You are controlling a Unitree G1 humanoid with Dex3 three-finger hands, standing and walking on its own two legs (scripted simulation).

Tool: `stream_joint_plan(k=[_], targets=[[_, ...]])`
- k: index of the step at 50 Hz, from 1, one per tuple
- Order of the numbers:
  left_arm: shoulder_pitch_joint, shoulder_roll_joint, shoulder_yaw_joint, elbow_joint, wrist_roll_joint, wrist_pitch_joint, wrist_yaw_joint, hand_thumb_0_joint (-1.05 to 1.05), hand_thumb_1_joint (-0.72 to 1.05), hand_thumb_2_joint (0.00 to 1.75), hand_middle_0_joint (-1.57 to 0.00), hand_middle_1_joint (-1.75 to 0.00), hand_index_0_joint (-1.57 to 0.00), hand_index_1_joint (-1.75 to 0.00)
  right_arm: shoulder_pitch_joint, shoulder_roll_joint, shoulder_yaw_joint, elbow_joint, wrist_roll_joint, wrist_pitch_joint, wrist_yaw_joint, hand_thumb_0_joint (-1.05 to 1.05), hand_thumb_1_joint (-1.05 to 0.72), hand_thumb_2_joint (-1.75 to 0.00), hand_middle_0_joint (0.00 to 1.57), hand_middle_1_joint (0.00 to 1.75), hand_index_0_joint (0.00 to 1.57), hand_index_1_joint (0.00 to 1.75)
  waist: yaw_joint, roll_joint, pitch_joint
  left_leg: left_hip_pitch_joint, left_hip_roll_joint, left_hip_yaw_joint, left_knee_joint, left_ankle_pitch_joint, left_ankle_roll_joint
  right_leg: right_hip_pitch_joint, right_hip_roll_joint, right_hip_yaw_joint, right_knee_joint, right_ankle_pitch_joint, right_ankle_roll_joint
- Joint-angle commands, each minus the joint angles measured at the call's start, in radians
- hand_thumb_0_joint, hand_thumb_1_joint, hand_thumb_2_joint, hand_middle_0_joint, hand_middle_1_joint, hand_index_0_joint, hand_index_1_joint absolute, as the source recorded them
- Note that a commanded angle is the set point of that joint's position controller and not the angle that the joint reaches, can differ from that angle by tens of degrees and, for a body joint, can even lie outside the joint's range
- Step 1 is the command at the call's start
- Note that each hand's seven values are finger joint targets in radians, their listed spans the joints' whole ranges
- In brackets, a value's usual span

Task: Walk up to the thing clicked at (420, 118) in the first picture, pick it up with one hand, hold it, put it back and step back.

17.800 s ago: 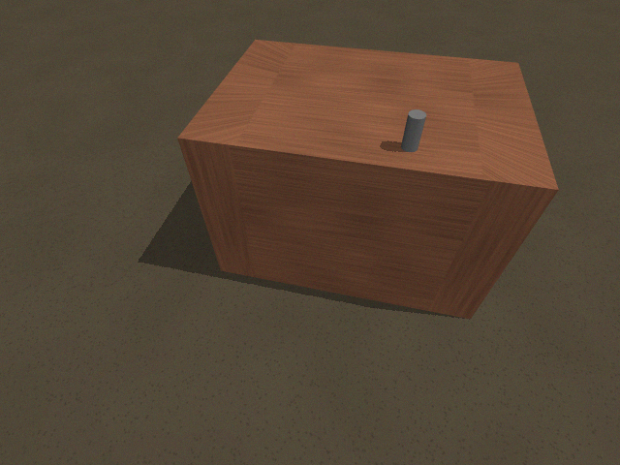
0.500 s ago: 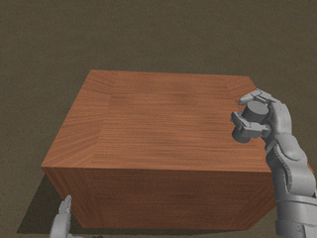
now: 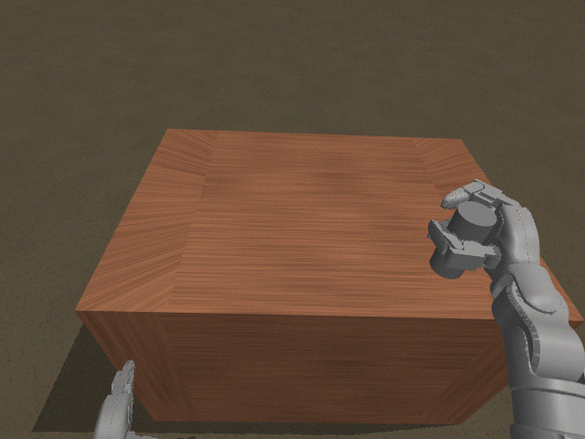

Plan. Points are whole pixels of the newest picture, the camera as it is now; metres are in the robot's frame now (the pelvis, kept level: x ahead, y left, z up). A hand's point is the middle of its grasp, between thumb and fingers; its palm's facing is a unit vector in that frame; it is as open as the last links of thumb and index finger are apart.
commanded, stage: hold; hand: right
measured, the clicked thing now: (460, 241) +0.33 -0.19 +0.15
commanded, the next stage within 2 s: crouch in 1.72 s
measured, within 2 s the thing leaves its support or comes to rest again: neither
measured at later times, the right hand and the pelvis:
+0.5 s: hand (454, 231) +0.33 -0.17 +0.17, palm faces +0.10 +1.00 -0.01, open 6.3 cm; pelvis +0.00 +0.00 +0.00, yaw +0 degrees
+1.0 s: hand (453, 229) +0.33 -0.17 +0.17, palm faces +0.11 +0.99 -0.01, open 6.3 cm; pelvis +0.00 +0.00 +0.00, yaw +0 degrees
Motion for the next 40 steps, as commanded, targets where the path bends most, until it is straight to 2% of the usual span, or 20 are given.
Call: stream_joint_plan(k=[1, 2, 3, 4, 7, 9, 10, 12, 13, 15, 19, 20, 22, 24, 26, 30, 31, 33, 37, 40], targets=[[-0.126, 0.112, 0.035, -0.171, 0.002, -0.058, 0.006, 0.0, -0.54, 0.05, -0.05, -0.05, -0.05, -0.05, -0.363, -0.15, -0.048, -0.241, 0.015, -0.094, 0.003, 0.0, -0.59, -1.35, 1.41, 1.47, 1.43, 1.47, 0.016, 0.068, -0.154, 0.017, -0.019, 0.03, -0.096, 0.152, -0.007, 0.066, 0.038, -0.023, -0.071, 0.117, -0.045], [-0.111, 0.125, 0.051, -0.137, 0.001, -0.057, 0.007, 0.0, -0.54, 0.05, -0.05, -0.05, -0.05, -0.05, -0.365, -0.155, -0.055, -0.238, 0.02, -0.095, 0.004, 0.0, -0.59, -1.37, 1.43, 1.49, 1.44, 1.49, 0.015, 0.056, -0.155, 0.009, -0.021, 0.032, -0.093, 0.16, -0.006, 0.07, 0.035, -0.021, -0.074, 0.122, -0.044], [-0.127, 0.105, 0.032, -0.149, 0.001, -0.06, 0.005, 0.0, -0.54, 0.05, -0.05, -0.05, -0.05, -0.05, -0.363, -0.155, -0.045, -0.238, 0.014, -0.097, 0.007, 0.0, -0.59, -1.37, 1.43, 1.49, 1.44, 1.49, 0.009, 0.048, -0.16, 0.017, -0.017, 0.03, -0.09, 0.174, -0.006, 0.071, 0.039, -0.023, -0.069, 0.137, -0.043], [-0.111, 0.136, 0.063, -0.137, 0.001, -0.061, 0.009, 0.0, -0.54, 0.05, -0.05, -0.05, -0.05, -0.05, -0.383, -0.174, -0.062, -0.241, 0.018, -0.098, 0.006, 0.0, -0.58, -1.36, 1.42, 1.48, 1.44, 1.48, 0.019, 0.054, -0.157, 0.005, -0.021, 0.031, -0.088, 0.172, -0.007, 0.079, 0.036, -0.022, -0.068, 0.134, -0.045], [-0.117, 0.116, 0.038, -0.154, 0.003, -0.063, 0.004, 0.0, -0.54, 0.05, -0.05, -0.05, -0.05, -0.05, -0.388, -0.177, -0.068, -0.276, 0.016, -0.111, 0.01, 0.0, -0.57, -1.36, 1.41, 1.48, 1.43, 1.48, -0.001, 0.033, -0.19, 0.03, -0.02, 0.035, -0.077, 0.208, -0.002, 0.088, 0.034, -0.019, -0.065, 0.182, -0.037], [-0.119, 0.145, 0.07, -0.145, 0.004, -0.068, 0.011, 0.0, -0.54, 0.05, -0.05, -0.05, -0.05, -0.05, -0.391, -0.17, -0.064, -0.262, 0.019, -0.116, 0.005, 0.0, -0.58, -1.36, 1.42, 1.48, 1.43, 1.48, 0.011, 0.062, -0.187, 0.024, -0.019, 0.035, -0.078, 0.216, -0.006, 0.095, 0.035, -0.019, -0.059, 0.185, -0.041], [-0.122, 0.13, 0.053, -0.148, 0.003, -0.071, 0.008, 0.0, -0.54, 0.05, -0.05, -0.05, -0.05, -0.05, -0.387, -0.146, -0.037, -0.251, 0.019, -0.115, 0.007, 0.0, -0.59, -1.37, 1.43, 1.48, 1.44, 1.48, 0.015, 0.054, -0.184, 0.026, -0.022, 0.036, -0.077, 0.211, -0.004, 0.095, 0.031, -0.017, -0.067, 0.18, -0.039], [-0.136, 0.121, 0.047, -0.161, 0.005, -0.077, 0.008, 0.0, -0.54, 0.05, -0.05, -0.05, -0.05, -0.05, -0.404, -0.174, -0.059, -0.267, 0.012, -0.126, 0.001, 0.0, -0.57, -1.36, 1.42, 1.47, 1.43, 1.47, 0.009, 0.029, -0.2, 0.026, -0.022, 0.035, -0.08, 0.191, -0.002, 0.096, 0.032, -0.017, -0.068, 0.163, -0.038], [-0.142, 0.1, 0.024, -0.158, 0.006, -0.078, 0.007, 0.0, -0.55, 0.05, -0.05, -0.05, -0.05, -0.05, -0.396, -0.156, -0.046, -0.268, 0.01, -0.124, 0.001, 0.0, -0.58, -1.37, 1.42, 1.48, 1.44, 1.48, -0.003, 0.035, -0.207, 0.032, -0.022, 0.037, -0.077, 0.201, -0.001, 0.1, 0.031, -0.017, -0.066, 0.177, -0.036], [-0.13, 0.097, 0.026, -0.119, 0.005, -0.071, 0.006, 0.0, -0.54, 0.05, -0.05, -0.05, -0.05, -0.05, -0.391, -0.164, -0.049, -0.251, 0.01, -0.118, -0.002, 0.0, -0.56, -1.37, 1.42, 1.48, 1.44, 1.48, 0.001, 0.026, -0.16, 0.018, -0.022, 0.034, -0.087, 0.164, -0.001, 0.074, 0.034, -0.02, -0.073, 0.136, -0.038], [-0.138, 0.13, 0.049, -0.14, 0.007, -0.066, 0.001, 0.0, -0.54, 0.04, -0.05, -0.05, -0.05, -0.05, -0.35, -0.164, -0.056, -0.248, 0.008, -0.098, 0.001, 0.0, -0.52, -1.38, 1.43, 1.5, 1.45, 1.5, -0.011, 0.039, -0.213, 0.06, -0.022, 0.04, -0.076, 0.239, -0.001, 0.091, 0.032, -0.018, -0.064, 0.22, -0.034], [-0.127, 0.108, 0.031, -0.141, 0.006, -0.06, -0.003, 0.0, -0.54, 0.05, -0.05, -0.05, -0.05, -0.05, -0.356, -0.179, -0.068, -0.242, 0.006, -0.096, 0.001, 0.0, -0.53, -1.38, 1.42, 1.5, 1.44, 1.5, -0.009, 0.035, -0.203, 0.062, -0.018, 0.035, -0.078, 0.243, -0.002, 0.081, 0.038, -0.023, -0.061, 0.218, -0.035], [-0.14, 0.136, 0.061, -0.127, 0.003, -0.057, -0.002, 0.0, -0.54, 0.05, -0.05, -0.05, -0.05, -0.05, -0.371, -0.165, -0.059, -0.233, 0.012, -0.09, 0.001, 0.0, -0.53, -1.37, 1.41, 1.49, 1.43, 1.49, 0.0, 0.039, -0.159, 0.035, -0.024, 0.039, -0.087, 0.192, 0.0, 0.068, 0.033, -0.019, -0.078, 0.168, -0.036], [-0.151, 0.129, 0.055, -0.144, 0.004, -0.061, -0.005, 0.0, -0.54, 0.05, -0.05, -0.05, -0.05, -0.05, -0.41, -0.165, -0.059, -0.242, 0.013, -0.092, -0.002, 0.0, -0.56, -1.37, 1.42, 1.49, 1.44, 1.49, 0.004, 0.048, -0.152, 0.029, -0.025, 0.039, -0.101, 0.148, -0.002, 0.064, 0.032, -0.018, -0.088, 0.118, -0.038], [-0.156, 0.096, 0.028, -0.159, 0.003, -0.063, -0.006, 0.0, -0.54, 0.05, -0.05, -0.05, -0.05, -0.05, -0.402, -0.155, -0.049, -0.254, 0.011, -0.099, -0.003, 0.0, -0.55, -1.36, 1.41, 1.47, 1.43, 1.47, 0.0, 0.055, -0.173, 0.04, -0.021, 0.033, -0.099, 0.159, -0.003, 0.076, 0.036, -0.023, -0.08, 0.13, -0.04], [-0.122, 0.125, 0.051, -0.153, 0.002, -0.063, -0.001, 0.0, -0.54, 0.05, -0.05, -0.05, -0.05, -0.05, -0.383, -0.157, -0.055, -0.225, 0.013, -0.091, 0.0, 0.0, -0.51, -1.37, 1.41, 1.48, 1.43, 1.48, 0.01, 0.076, -0.17, 0.028, -0.023, 0.035, -0.1, 0.17, -0.006, 0.084, 0.036, -0.023, -0.078, 0.138, -0.043], [-0.131, 0.135, 0.06, -0.145, 0.003, -0.062, -0.001, 0.0, -0.54, 0.05, -0.05, -0.05, -0.05, -0.05, -0.398, -0.146, -0.036, -0.227, 0.011, -0.091, 0.001, 0.0, -0.5, -1.36, 1.41, 1.49, 1.43, 1.49, 0.014, 0.061, -0.159, 0.018, -0.024, 0.036, -0.098, 0.16, -0.004, 0.08, 0.034, -0.021, -0.086, 0.125, -0.042], [-0.135, 0.105, 0.033, -0.146, 0.002, -0.063, -0.005, 0.0, -0.54, 0.05, -0.05, -0.05, -0.05, -0.05, -0.404, -0.149, -0.04, -0.226, 0.006, -0.09, -0.001, 0.0, -0.52, -1.36, 1.4, 1.48, 1.42, 1.48, 0.009, 0.039, -0.162, 0.019, -0.019, 0.031, -0.106, 0.14, -0.003, 0.079, 0.039, -0.026, -0.087, 0.107, -0.041], [-0.148, 0.134, 0.058, -0.161, 0.006, -0.075, 0.004, 0.0, -0.54, 0.05, -0.05, -0.05, -0.05, -0.05, -0.423, -0.154, -0.04, -0.265, 0.008, -0.103, -0.008, 0.0, -0.53, -1.37, 1.42, 1.49, 1.44, 1.49, 0.016, 0.053, -0.184, 0.025, -0.016, 0.028, -0.106, 0.153, -0.005, 0.094, 0.041, -0.025, -0.079, 0.116, -0.043], [-0.144, 0.121, 0.045, -0.14, 0.006, -0.081, 0.006, 0.0, -0.54, 0.05, -0.05, -0.05, -0.05, -0.05, -0.422, -0.167, -0.056, -0.239, 0.01, -0.115, -0.017, 0.0, -0.54, -1.36, 1.42, 1.48, 1.43, 1.48, 0.008, 0.051, -0.171, 0.024, -0.022, 0.032, -0.105, 0.137, -0.004, 0.085, 0.036, -0.02, -0.085, 0.102, -0.041]])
